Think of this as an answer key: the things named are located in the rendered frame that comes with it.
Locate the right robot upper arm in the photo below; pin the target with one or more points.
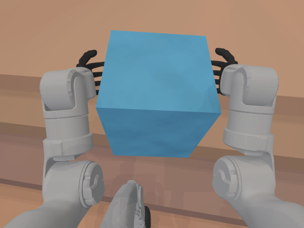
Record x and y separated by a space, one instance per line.
248 185

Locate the robot left forearm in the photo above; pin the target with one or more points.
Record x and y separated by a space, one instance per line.
64 96

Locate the robot right forearm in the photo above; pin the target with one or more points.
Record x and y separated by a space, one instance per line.
252 94

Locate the left robot hand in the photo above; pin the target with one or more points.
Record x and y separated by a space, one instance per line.
85 58

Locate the left robot shin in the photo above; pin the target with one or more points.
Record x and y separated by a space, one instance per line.
139 217

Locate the carton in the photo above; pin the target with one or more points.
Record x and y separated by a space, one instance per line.
157 95

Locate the right robot hand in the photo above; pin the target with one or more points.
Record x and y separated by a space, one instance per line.
230 60

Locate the left robot thigh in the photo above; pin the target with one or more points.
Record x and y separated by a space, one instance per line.
121 211

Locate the left robot upper arm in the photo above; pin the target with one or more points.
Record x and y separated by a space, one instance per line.
69 190

